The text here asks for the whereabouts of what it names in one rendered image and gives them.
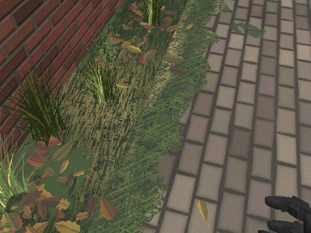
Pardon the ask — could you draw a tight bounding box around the right robot hand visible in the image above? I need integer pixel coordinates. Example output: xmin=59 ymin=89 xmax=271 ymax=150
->
xmin=258 ymin=196 xmax=311 ymax=233

